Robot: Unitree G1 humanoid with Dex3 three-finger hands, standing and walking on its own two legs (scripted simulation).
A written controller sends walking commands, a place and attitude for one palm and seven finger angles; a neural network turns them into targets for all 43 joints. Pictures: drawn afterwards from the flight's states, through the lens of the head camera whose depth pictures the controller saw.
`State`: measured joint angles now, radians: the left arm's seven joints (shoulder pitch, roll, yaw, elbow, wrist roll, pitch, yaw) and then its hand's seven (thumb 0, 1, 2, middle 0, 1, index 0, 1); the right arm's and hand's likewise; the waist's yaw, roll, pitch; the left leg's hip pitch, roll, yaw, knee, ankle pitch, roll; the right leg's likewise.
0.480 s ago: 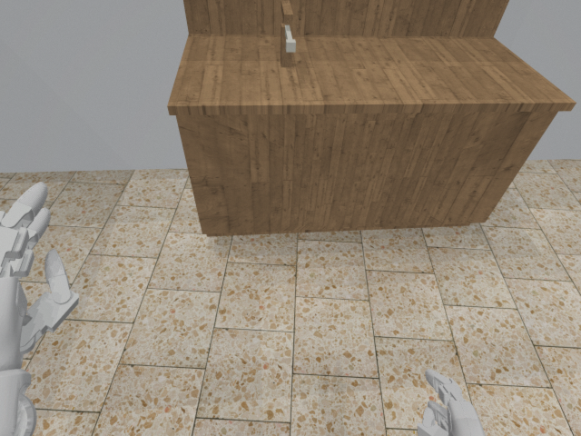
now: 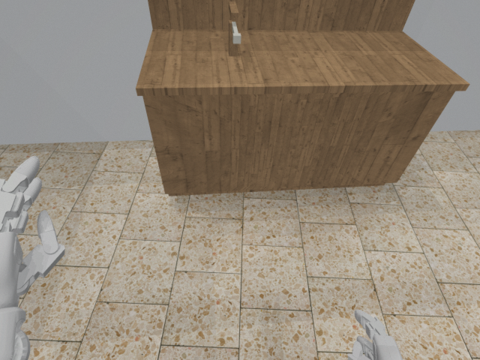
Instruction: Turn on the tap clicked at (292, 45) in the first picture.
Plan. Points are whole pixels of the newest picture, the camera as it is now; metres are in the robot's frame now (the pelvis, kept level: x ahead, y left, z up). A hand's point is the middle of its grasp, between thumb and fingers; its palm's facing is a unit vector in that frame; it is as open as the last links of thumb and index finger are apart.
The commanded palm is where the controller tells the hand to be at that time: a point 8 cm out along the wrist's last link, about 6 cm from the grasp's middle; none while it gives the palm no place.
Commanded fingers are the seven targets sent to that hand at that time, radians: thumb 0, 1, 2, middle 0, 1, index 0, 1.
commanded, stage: walk to a spot facing it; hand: left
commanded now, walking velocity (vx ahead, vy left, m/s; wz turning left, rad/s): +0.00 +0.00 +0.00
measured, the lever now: (236, 38) +1.14 +0.09 +0.06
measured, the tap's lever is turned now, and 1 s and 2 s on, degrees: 0 0 0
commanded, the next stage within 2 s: take the last steps up to it in 1.12 s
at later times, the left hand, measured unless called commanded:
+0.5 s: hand (123, 201) +0.29 +0.19 +0.16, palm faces +0.33 -0.87 -0.36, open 7.4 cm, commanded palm +0.23 +0.24 +0.18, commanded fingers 0.00 0.90 0.90 -0.20 -0.30 -0.20 -0.30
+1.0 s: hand (211, 120) +0.48 +0.09 +0.16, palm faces +0.19 -0.83 -0.53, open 7.4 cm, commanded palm +0.42 +0.15 +0.18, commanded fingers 0.00 0.90 0.90 -0.20 -0.30 -0.20 -0.30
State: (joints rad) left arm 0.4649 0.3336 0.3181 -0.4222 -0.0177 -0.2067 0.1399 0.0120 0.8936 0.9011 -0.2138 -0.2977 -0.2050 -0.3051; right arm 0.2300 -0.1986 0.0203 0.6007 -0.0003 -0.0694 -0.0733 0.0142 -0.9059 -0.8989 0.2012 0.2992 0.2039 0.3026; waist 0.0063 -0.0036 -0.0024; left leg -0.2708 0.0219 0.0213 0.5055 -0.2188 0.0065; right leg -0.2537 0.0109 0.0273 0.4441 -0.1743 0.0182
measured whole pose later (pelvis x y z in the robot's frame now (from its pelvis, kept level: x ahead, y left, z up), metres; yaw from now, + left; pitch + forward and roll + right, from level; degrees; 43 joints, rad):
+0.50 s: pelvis +0.05 -0.02 +0.00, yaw -4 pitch +1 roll +1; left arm 0.44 0.32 0.30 -0.42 0.01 -0.22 0.15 0.01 0.89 0.90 -0.21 -0.30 -0.21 -0.31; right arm 0.25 -0.22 0.02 0.65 -0.01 -0.04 -0.06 0.02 -0.91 -0.90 0.20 0.30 0.20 0.30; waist 0.01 -0.02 -0.02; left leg -0.42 0.06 0.07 0.87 -0.45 -0.01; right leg -0.25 0.02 0.02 0.53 -0.29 -0.05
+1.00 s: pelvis +0.20 -0.08 -0.03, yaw -13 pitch -1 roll -1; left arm 0.43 0.43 0.39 -0.49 0.00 -0.20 0.14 0.01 0.89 0.90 -0.21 -0.30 -0.20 -0.31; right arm 0.25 -0.14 0.03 0.62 -0.01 -0.07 -0.05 0.01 -0.90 -0.90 0.20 0.30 0.21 0.30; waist -0.02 0.05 0.07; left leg -0.15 0.21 0.17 0.78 -0.49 -0.04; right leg -0.42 -0.04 -0.22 0.65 -0.21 -0.06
